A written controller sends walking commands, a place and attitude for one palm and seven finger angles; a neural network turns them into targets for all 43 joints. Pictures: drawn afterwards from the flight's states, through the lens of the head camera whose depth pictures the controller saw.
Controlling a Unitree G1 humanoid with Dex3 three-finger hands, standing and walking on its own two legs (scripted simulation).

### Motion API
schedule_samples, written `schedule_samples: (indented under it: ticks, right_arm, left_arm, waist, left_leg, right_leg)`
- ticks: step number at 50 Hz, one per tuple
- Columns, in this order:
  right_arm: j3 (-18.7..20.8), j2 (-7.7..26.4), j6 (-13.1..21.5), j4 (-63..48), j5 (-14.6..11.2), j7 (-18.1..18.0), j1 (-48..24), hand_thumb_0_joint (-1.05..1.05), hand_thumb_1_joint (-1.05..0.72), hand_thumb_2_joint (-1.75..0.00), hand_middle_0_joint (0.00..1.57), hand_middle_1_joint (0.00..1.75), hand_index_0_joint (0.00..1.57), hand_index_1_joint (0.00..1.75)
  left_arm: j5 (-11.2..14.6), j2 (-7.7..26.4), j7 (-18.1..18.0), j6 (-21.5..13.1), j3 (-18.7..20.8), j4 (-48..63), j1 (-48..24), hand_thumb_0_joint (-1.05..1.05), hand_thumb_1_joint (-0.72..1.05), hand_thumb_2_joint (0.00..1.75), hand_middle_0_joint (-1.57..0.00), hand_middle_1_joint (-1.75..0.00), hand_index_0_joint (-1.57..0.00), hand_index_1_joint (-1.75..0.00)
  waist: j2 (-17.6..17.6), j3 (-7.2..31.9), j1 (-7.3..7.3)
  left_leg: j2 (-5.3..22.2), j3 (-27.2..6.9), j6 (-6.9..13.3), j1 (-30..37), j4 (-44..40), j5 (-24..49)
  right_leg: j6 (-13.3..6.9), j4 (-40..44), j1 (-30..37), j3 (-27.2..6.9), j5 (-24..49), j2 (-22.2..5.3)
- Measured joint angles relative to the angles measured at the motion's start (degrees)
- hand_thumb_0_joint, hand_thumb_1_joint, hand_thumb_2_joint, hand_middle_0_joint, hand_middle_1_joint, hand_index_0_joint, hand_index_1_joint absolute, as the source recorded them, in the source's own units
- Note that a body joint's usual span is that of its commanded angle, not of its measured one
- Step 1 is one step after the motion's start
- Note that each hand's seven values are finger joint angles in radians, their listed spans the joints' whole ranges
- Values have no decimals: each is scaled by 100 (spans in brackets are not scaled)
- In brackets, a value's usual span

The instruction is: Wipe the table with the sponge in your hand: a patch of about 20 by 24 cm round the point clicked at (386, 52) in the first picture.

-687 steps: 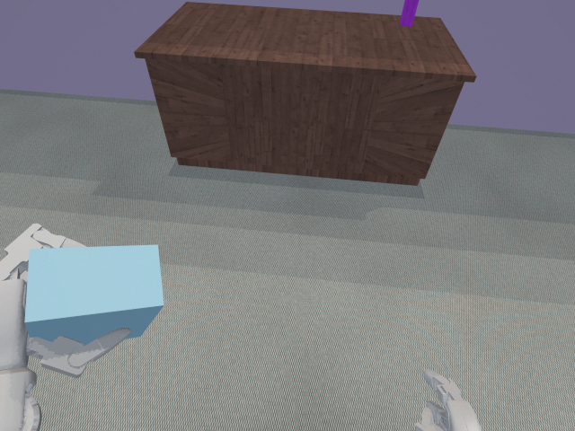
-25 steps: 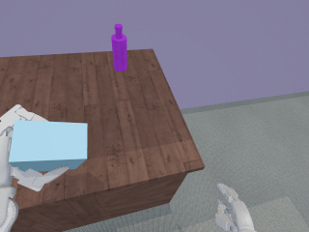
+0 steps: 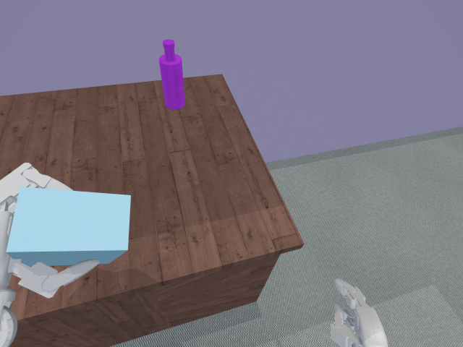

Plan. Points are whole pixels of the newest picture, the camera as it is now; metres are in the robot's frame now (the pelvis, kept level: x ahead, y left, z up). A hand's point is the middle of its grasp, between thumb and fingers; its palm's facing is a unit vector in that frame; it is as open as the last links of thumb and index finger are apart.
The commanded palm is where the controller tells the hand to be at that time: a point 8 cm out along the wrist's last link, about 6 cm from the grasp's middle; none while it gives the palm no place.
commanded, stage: turn the palm down, sponge in hand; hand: left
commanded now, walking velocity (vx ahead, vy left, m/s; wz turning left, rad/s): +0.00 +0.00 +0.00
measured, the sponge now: (88, 232) +0.23 +0.21 +0.14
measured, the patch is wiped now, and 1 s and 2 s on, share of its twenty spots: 0.00 0.00 0.00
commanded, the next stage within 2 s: none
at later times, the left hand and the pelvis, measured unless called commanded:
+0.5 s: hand (78, 244) +0.21 +0.21 +0.14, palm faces +0.24 -0.70 -0.67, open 10.7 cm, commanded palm +0.18 +0.27 +0.17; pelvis +0.01 -0.05 -0.01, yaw -1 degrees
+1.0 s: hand (75, 214) +0.25 +0.23 +0.14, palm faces +0.23 -0.42 -0.88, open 10.7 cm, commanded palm +0.21 +0.26 +0.16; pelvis +0.04 -0.04 -0.02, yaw -2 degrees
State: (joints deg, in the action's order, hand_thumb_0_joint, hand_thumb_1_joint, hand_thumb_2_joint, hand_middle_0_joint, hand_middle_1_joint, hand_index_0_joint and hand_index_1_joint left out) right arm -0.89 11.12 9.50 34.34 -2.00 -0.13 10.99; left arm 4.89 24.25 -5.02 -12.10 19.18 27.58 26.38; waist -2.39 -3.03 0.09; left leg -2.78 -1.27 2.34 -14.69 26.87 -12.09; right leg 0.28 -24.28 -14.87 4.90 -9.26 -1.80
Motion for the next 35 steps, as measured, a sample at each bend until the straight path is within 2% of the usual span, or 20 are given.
schedule_samples:
  ticks: [3, 4, 5, 7, 8, 9, 11, 12, 13, 15, 17, 20, 23, 26, 28, 30, 33, 35]
  right_arm:
    - [22, 26, -5, -13, -3, -28, 5, 1, -90, -90, 20, 30, 20, 30]
    - [-89, 121, -49, -188, -114, -194, 132, 1, -90, -90, 20, 30, 20, 30]
    - [-115, 173, -11, -226, -12, -265, 220, 1, -90, -90, 20, 30, 20, 30]
    - [-130, 235, -3, -31, 195, -120, 172, 1, -90, -90, 20, 30, 20, 30]
    - [-154, 266, -48, 77, 216, -64, 111, 1, -90, -90, 20, 30, 20, 30]
    - [-178, 293, -86, 170, 180, -40, 46, 1, -90, -90, 20, 30, 20, 30]
    - [-188, 335, -115, 254, 74, -48, -15, 1, -90, -90, 20, 30, 20, 30]
    - [-184, 356, -130, 239, 16, -66, -10, 1, -90, -90, 20, 30, 20, 30]
    - [-179, 380, -151, 200, -22, -83, 1, 1, -90, -90, 20, 30, 20, 30]
    - [-175, 431, -194, 87, -41, -82, -4, 1, -90, -90, 20, 30, 20, 30]
    - [-148, 448, -218, -14, 42, -87, -31, 1, -90, -90, 20, 30, 20, 30]
    - [-62, 401, -243, -56, 179, -141, -49, 1, -90, -90, 20, 30, 20, 30]
    - [47, 333, -255, 10, 259, -201, 15, 1, -90, -90, 20, 30, 20, 30]
    - [132, 332, -315, 95, 284, -214, 84, 1, -90, -90, 20, 30, 20, 30]
    - [161, 378, -397, 148, 255, -246, 89, 1, -90, -90, 20, 30, 20, 30]
    - [170, 442, -498, 189, 197, -297, 45, 1, -90, -90, 20, 30, 20, 30]
    - [178, 498, -652, 174, 136, -397, -29, 1, -90, -90, 20, 30, 20, 30]
    - [184, 503, -703, 121, 105, -447, -69, 1, -90, -90, 20, 30, 20, 30]
  left_arm:
    - [38, 63, -6, -3, 88, 64, 64, 0, -55, 102, -67, -136, -67, -135]
    - [-81, 270, 44, -1, 53, 27, -185, 0, -55, 102, -67, -136, -67, -135]
    - [-329, 556, 188, 22, 94, -109, -626, 0, -55, 102, -67, -136, -67, -135]
    - [-503, 887, 339, 153, 274, -532, -1363, 0, -55, 102, -67, -135, -67, -135]
    - [-419, 903, 427, 306, 400, -733, -1588, 0, -55, 102, -67, -135, -67, -135]
    - [-231, 842, 543, 496, 543, -923, -1706, 0, -55, 102, -67, -135, -67, -135]
    - [130, 660, 821, 996, 769, -1172, -1683, 0, -55, 102, -67, -135, -67, -135]
    - [176, 600, 951, 1245, 795, -1230, -1581, 0, -55, 102, -67, -135, -67, -135]
    - [108, 564, 1059, 1447, 751, -1252, -1435, 0, -55, 102, -67, -135, -67, -135]
    - [-206, 523, 1192, 1658, 520, -1187, -1041, 0, -55, 102, -67, -135, -67, -135]
    - [-489, 485, 1237, 1538, 240, -1070, -613, 0, -55, 102, -67, -135, -67, -135]
    - [-658, 478, 1155, 1029, -2, -830, -181, 0, -55, 102, -67, -135, -67, -135]
    - [-779, 538, 807, 409, 56, -559, 4, -1, -55, 102, -67, -135, -68, -135]
    - [-999, 665, 415, 136, 305, -379, 14, 0, -55, 102, -67, -135, -68, -134]
    - [-1056, 743, 303, 198, 431, -482, -122, 0, -55, 102, -67, -135, -68, -134]
    - [-1064, 817, 345, 452, 489, -750, -291, 0, -55, 102, -67, -135, -68, -134]
    - [-1151, 939, 613, 971, 430, -1167, -448, 0, -55, 102, -67, -135, -68, -134]
    - [-1294, 970, 790, 1177, 315, -1244, -407, 0, -55, 102, -67, -135, -68, -134]
  waist:
    - [41, 23, -4]
    - [102, -20, 84]
    - [122, -66, 232]
    - [136, -34, 338]
    - [177, 25, 351]
    - [240, 86, 346]
    - [384, 195, 303]
    - [438, 240, 278]
    - [477, 270, 253]
    - [524, 252, 218]
    - [509, 203, 180]
    - [369, 134, 232]
    - [254, 153, 348]
    - [286, 233, 413]
    - [382, 278, 423]
    - [515, 294, 424]
    - [660, 315, 407]
    - [704, 312, 389]
  left_leg:
    - [26, -17, -24, -4, -4, 9]
    - [51, -59, -22, -46, 90, -19]
    - [50, -68, -27, -70, 196, -63]
    - [3, -54, -62, -111, 326, -125]
    - [9, -22, -76, -108, 354, -150]
    - [32, 27, -84, -74, 360, -175]
    - [78, 125, -85, 48, 312, -208]
    - [88, 162, -82, 106, 279, -215]
    - [93, 186, -83, 152, 257, -222]
    - [112, 224, -96, 206, 261, -249]
    - [133, 228, -124, 158, 333, -288]
    - [191, 185, -197, -17, 534, -381]
    - [280, 65, -285, -184, 738, -493]
    - [347, -80, -347, -301, 904, -603]
    - [354, -163, -362, -349, 967, -648]
    - [355, -195, -361, -363, 984, -671]
    - [336, -163, -328, -370, 945, -678]
    - [323, -114, -316, -362, 916, -689]
  right_leg:
    - [-23, 38, 13, 18, 23, 27]
    - [44, -36, 1, -9, -64, 88]
    - [3, -182, -42, -88, -155, 138]
    - [-127, -424, -149, -169, -153, 126]
    - [-135, -508, -184, -206, -204, 131]
    - [-131, -542, -182, -256, -244, 154]
    - [-129, -538, -118, -356, -273, 204]
    - [-130, -545, -91, -393, -286, 215]
    - [-136, -565, -73, -418, -306, 221]
    - [-159, -633, -63, -455, -356, 243]
    - [-188, -741, -129, -455, -413, 263]
    - [-253, -938, -297, -404, -516, 316]
    - [-341, -1020, -383, -279, -595, 400]
    - [-409, -1036, -398, -135, -660, 466]
    - [-423, -1045, -397, -54, -704, 472]
    - [-421, -1038, -393, -23, -729, 475]
    - [-399, -1054, -433, -55, -756, 455]
    - [-396, -1086, -467, -102, -785, 442]
